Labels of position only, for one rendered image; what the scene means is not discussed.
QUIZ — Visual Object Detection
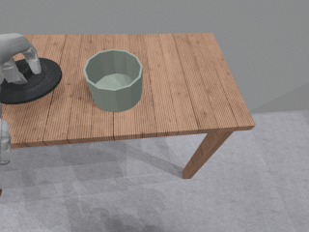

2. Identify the pot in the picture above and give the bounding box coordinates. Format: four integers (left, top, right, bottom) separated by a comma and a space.
83, 48, 143, 112

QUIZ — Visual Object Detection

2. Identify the robot left hand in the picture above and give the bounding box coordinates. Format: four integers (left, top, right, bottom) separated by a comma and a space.
0, 33, 42, 85

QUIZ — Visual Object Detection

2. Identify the lid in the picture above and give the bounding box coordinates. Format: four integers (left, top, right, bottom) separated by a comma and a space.
0, 57, 63, 104

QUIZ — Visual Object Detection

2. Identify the knob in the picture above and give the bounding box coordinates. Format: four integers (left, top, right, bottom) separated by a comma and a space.
16, 64, 33, 78

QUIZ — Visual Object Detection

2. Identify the table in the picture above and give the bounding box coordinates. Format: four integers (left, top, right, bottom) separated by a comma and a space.
0, 33, 256, 197

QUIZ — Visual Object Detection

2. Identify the robot left upper arm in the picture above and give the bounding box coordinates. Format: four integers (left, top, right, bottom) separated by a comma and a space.
0, 118, 12, 166

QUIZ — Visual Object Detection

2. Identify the robot left forearm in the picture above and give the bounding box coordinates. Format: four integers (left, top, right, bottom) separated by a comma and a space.
0, 40, 11, 119

